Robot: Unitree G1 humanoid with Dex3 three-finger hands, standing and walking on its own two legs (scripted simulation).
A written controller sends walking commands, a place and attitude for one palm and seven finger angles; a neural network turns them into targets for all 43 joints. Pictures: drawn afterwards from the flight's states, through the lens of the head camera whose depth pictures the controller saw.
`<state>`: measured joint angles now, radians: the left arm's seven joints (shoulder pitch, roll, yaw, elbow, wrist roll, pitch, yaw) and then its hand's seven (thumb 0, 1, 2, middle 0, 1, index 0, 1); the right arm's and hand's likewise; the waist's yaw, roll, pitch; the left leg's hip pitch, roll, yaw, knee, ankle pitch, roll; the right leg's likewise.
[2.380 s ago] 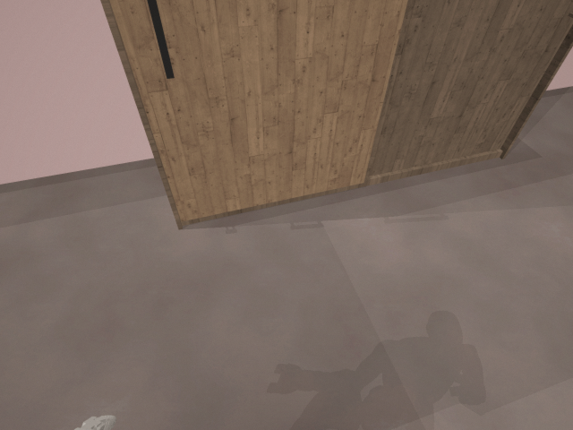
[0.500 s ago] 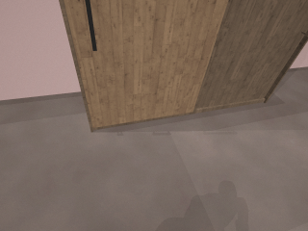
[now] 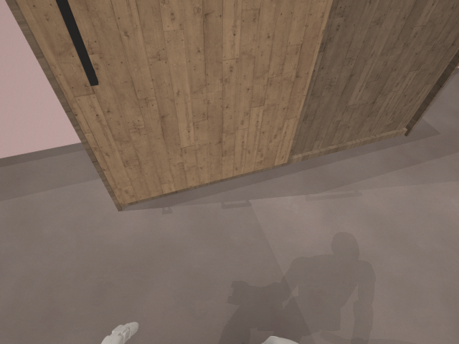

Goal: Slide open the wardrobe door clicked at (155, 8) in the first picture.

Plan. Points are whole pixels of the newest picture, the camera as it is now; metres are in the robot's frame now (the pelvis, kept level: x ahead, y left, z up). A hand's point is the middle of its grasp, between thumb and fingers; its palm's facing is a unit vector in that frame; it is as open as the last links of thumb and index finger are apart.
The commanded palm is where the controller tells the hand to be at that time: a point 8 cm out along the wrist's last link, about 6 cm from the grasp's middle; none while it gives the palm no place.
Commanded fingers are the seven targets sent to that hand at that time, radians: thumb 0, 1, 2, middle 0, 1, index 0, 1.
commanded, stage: turn to face it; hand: left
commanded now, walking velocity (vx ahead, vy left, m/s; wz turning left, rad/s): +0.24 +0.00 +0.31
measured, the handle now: (76, 34) +0.81 +0.42 +0.13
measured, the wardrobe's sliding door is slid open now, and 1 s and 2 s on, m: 0.00 0.00 0.00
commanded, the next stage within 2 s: take the last steps up to it in 0.76 s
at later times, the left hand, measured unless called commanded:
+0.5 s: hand out of the picture +0.12 +0.24 -0.16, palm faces +0.21 -0.96 -0.19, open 7.4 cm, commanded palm none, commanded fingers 0.00 0.90 0.90 -0.20 -0.30 -0.20 -0.30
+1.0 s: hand out of the picture +0.12 +0.21 -0.14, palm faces +0.36 -0.91 -0.21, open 7.3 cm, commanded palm none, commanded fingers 0.00 0.90 0.90 -0.20 -0.30 -0.20 -0.30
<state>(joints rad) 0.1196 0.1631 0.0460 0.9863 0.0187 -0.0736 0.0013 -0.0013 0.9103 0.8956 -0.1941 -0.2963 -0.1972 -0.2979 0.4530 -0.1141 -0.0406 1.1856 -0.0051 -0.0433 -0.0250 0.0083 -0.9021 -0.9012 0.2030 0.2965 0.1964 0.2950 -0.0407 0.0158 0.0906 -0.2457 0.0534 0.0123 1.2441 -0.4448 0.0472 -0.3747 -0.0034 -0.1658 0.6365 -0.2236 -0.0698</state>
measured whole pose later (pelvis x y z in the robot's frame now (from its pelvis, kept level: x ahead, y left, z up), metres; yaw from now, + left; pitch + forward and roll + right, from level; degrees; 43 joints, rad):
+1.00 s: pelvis +0.15 +0.03 +0.02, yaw +18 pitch +0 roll +0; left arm 0.28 0.16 0.04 0.99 0.03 -0.01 0.02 0.00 0.91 0.90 -0.20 -0.30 -0.20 -0.30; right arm 0.23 -0.20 -0.08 1.02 -0.02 0.05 0.01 0.01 -0.91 -0.90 0.20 0.30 0.19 0.29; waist 0.02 0.00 0.03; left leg -0.36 0.04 0.05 0.81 -0.43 -0.03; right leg -0.19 -0.09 -0.16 0.48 -0.28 0.01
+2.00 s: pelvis +0.40 +0.14 +0.01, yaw +19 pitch -2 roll -1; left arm 0.37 0.13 0.02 1.14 0.01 -0.02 0.03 0.00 0.91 0.90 -0.20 -0.30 -0.20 -0.30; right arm 0.13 -0.13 -0.02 1.04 -0.02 -0.04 -0.02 0.00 -0.91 -0.90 0.20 0.30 0.19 0.29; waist 0.06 -0.03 0.04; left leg -0.33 0.06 0.12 0.56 -0.19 0.02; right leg -0.11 -0.04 -0.13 0.54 -0.40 0.02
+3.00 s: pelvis +0.34 +0.12 +0.01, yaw +19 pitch -1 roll -1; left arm 0.35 0.15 0.01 1.10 0.02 0.00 0.05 0.00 0.91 0.90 -0.20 -0.30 -0.20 -0.30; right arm 0.23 -0.18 -0.01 0.98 -0.02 -0.01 -0.03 0.01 -0.93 -0.90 0.20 0.30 0.19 0.29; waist 0.04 0.01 0.02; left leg -0.22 0.01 0.05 0.61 -0.38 0.03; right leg -0.25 -0.11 -0.07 0.57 -0.30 0.05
